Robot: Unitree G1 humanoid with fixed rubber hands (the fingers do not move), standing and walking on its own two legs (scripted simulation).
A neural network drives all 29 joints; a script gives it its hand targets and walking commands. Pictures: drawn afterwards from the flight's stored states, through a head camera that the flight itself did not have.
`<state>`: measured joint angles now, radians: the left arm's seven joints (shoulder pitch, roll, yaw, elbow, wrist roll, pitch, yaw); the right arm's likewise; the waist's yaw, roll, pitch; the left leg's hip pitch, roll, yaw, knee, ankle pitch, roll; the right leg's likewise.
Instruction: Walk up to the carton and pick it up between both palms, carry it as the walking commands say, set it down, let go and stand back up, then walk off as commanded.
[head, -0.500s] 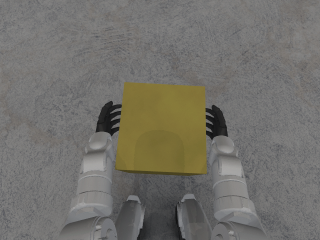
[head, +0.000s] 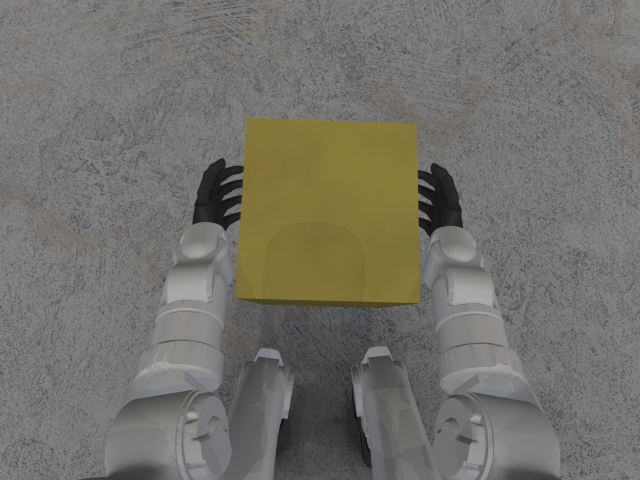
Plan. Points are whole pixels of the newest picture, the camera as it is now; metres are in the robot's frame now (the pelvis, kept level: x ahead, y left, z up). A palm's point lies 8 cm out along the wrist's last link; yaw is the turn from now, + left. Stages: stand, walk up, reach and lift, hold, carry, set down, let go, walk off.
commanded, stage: set down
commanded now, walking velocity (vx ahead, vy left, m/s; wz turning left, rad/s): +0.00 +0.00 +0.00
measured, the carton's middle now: (326, 230) +0.44 +0.00 -0.15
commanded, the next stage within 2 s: none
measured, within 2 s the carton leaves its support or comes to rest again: neither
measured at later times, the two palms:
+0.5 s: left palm (228, 227) +0.45 +0.14 -0.16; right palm (423, 229) +0.45 -0.15 -0.17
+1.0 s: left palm (240, 230) +0.47 +0.14 -0.25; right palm (408, 232) +0.47 -0.15 -0.25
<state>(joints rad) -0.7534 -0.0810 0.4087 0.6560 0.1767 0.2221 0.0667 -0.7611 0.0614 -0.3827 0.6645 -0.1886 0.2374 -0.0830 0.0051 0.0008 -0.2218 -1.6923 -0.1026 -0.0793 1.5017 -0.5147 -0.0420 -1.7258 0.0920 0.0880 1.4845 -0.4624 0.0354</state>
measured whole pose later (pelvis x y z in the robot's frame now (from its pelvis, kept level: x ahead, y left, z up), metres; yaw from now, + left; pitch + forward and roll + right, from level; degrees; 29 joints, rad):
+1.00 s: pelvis -0.03 +0.00 -0.13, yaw +1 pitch +47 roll +2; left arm -1.12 0.04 0.42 0.76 0.14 0.24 0.10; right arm -1.14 -0.06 -0.38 0.79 -0.12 0.24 -0.12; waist 0.00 0.00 -0.04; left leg -2.18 -0.16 -0.08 1.92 -0.56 -0.09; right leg -2.22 0.15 0.09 1.90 -0.49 0.07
